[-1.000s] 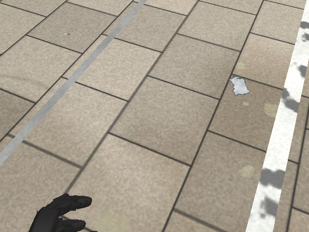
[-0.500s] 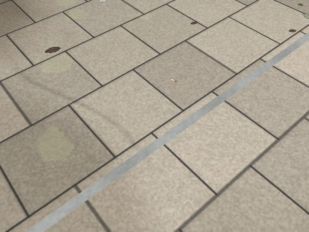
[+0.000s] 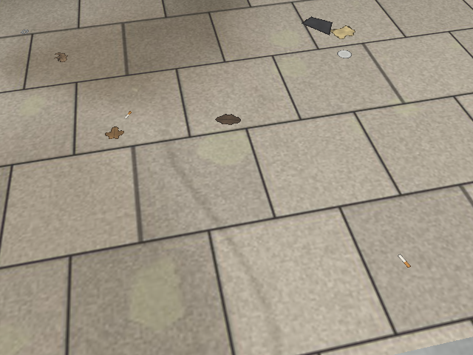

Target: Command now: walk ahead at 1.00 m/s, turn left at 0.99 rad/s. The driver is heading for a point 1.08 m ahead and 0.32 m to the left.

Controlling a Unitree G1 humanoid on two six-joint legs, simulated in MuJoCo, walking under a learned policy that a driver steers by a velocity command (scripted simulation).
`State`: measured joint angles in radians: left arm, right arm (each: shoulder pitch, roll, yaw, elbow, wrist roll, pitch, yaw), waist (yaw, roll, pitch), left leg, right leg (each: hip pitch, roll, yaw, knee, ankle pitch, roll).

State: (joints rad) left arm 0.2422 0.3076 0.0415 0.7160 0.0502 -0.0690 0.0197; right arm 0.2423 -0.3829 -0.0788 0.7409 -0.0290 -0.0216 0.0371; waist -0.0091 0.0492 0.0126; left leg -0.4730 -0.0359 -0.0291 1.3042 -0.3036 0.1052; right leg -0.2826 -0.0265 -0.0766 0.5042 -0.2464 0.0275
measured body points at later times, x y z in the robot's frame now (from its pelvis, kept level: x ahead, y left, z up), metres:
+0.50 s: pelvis +0.44 +0.07 +0.00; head +0.46 +0.07 +0.44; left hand +0.48 +0.36 -0.09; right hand +0.59 -0.18 -0.13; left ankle +0.40 +0.07 -0.73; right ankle +0.53 -0.09 -0.65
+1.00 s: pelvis +0.89 +0.22 +0.01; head +0.90 +0.24 +0.46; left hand +0.70 +0.43 -0.13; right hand +1.19 +0.13 -0.07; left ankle +0.92 +0.40 -0.66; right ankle +0.88 +0.10 -0.73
